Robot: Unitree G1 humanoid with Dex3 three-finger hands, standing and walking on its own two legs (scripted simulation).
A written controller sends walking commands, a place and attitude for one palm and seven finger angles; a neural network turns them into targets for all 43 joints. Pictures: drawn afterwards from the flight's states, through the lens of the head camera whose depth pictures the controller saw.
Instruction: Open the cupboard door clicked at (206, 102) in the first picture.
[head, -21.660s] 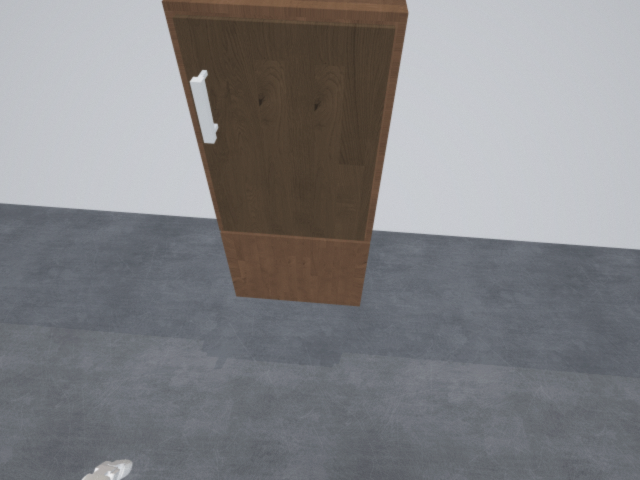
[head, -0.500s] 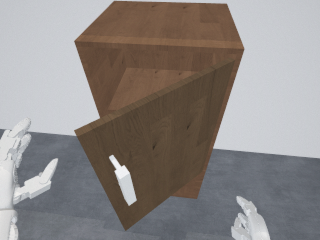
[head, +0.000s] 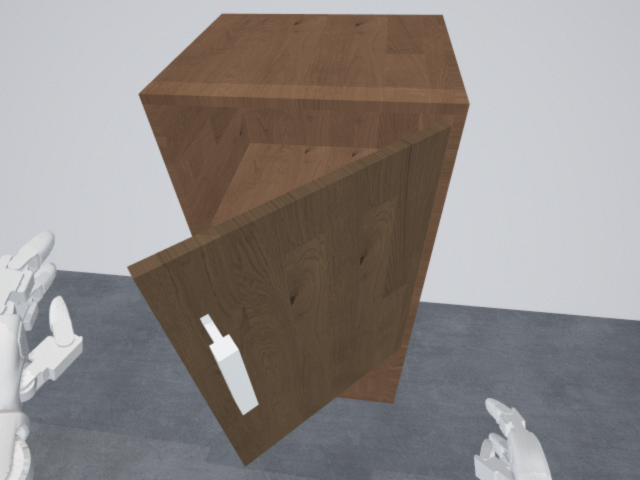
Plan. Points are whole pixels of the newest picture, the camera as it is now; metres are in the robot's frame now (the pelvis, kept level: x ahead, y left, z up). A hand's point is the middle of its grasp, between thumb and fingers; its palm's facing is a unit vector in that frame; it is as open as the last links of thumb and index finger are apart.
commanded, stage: step back with the hand held close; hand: left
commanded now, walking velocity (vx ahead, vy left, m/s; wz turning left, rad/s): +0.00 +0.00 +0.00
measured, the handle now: (228, 364) +0.24 +0.15 +0.04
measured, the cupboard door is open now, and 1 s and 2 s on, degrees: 44 44 44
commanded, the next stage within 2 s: stop stepping back and stand still in 0.88 s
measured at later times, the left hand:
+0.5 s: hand (2, 396) +0.14 +0.30 +0.16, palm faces +0.31 -0.79 -0.52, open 7.4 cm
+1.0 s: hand out of the picture +0.01 +0.36 +0.17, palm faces +0.53 -0.76 -0.38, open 7.4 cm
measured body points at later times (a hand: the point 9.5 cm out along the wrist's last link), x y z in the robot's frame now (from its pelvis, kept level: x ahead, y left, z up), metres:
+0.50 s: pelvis -0.07 +0.04 +0.00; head -0.05 +0.04 +0.45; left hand +0.11 +0.34 +0.18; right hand +0.10 -0.20 -0.08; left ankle +0.02 +0.16 -0.74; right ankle -0.09 -0.12 -0.74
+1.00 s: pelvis -0.20 +0.07 -0.01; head -0.17 +0.10 +0.44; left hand -0.03 +0.40 +0.19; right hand -0.01 -0.14 -0.08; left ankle -0.08 +0.14 -0.74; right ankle -0.20 -0.08 -0.66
